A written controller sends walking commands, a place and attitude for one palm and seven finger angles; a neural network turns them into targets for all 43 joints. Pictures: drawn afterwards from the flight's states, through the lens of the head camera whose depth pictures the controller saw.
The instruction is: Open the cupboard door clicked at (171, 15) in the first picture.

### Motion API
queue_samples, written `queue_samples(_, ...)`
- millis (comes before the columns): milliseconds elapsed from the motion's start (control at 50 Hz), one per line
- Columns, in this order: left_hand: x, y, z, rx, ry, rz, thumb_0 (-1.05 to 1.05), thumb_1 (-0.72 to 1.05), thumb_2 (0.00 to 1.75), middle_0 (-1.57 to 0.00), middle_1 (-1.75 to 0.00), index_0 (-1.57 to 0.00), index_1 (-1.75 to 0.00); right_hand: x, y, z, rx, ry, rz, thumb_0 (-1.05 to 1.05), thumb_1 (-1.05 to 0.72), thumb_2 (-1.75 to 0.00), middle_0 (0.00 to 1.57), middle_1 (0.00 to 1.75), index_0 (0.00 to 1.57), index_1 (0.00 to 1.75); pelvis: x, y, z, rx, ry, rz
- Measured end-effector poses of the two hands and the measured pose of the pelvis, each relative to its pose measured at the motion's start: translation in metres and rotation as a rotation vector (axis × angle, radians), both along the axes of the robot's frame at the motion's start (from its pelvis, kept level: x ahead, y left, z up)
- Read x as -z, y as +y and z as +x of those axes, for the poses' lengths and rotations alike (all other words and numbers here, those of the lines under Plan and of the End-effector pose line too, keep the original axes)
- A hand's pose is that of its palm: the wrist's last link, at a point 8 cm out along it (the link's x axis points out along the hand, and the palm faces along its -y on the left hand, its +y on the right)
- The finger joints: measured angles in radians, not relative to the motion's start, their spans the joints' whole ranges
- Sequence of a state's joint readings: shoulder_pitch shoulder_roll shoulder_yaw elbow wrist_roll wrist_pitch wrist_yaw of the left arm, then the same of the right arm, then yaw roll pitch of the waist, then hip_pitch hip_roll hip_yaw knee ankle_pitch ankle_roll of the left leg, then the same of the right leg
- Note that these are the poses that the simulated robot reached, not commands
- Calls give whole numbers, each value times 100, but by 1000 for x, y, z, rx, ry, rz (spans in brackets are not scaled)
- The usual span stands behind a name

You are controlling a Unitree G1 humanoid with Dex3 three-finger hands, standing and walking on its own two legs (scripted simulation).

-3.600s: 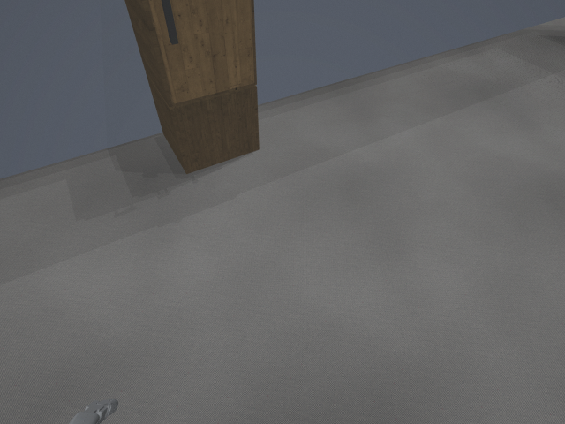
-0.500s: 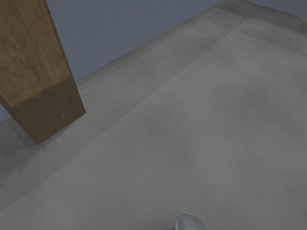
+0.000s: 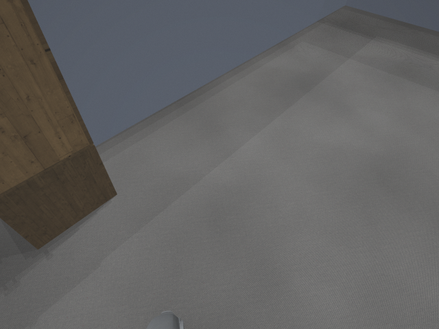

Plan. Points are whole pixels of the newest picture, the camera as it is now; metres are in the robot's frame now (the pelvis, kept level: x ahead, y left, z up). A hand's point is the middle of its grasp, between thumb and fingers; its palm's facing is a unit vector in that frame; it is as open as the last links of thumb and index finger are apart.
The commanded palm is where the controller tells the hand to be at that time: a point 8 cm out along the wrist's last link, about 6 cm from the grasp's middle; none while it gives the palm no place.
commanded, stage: walk to a spot facing it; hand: left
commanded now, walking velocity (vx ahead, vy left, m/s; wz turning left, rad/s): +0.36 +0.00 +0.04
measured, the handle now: out of the picture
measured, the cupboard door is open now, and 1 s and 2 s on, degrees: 0 0 0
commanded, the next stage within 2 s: turn to face it in 0.18 s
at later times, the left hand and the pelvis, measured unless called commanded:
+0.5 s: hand (142, 265) +0.28 +0.20 -0.16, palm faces +0.00 -0.98 -0.21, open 7.3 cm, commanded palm none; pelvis +0.20 +0.02 +0.00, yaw +0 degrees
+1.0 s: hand (126, 284) +0.25 +0.23 -0.19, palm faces +0.34 -0.91 -0.21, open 7.3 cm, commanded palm none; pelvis +0.24 +0.02 -0.02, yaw +18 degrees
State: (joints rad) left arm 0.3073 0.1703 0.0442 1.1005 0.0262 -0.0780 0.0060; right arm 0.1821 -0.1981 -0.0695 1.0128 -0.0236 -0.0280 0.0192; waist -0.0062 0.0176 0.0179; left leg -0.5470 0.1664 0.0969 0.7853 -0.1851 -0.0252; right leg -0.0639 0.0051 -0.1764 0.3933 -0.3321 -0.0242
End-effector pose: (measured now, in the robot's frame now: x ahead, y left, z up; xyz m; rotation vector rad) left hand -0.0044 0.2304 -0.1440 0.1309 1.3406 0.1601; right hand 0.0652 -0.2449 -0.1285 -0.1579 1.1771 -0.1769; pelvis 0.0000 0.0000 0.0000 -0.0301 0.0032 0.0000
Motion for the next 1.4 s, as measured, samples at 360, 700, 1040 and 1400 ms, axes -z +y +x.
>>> queue_samples(360, -1, 41, 176, 31, 22, -24, 0, 91, 90, -20, -30, -19, -30, -5, 49, 104, 62, 81, -20, -1, -96, -90, 20, 30, 20, 30, -7, 41, 153, 51, -21, 26)
queue_samples(700, -25, -16, 318, -29, -222, 56, 0, 91, 90, -20, -30, -20, -30, 31, 16, 163, -18, 303, 106, 1, -91, -90, 20, 30, 20, 30, 1, -11, 233, -131, -7, 62)
queue_samples(1040, 20, 53, 214, -317, -46, 48, 0, 91, 90, -20, -30, -20, -30, -8, 48, 360, -375, -61, -86, 1, -91, -90, 20, 30, 19, 30, 17, 23, 241, -325, 0, 21)
queue_samples(1400, -29, 36, 228, -450, -186, 178, 0, 91, 90, -20, -30, -19, -30, 21, 47, 365, -521, 77, 17, 1, -90, -90, 21, 30, 20, 30, 8, -15, 256, -543, 25, 42)
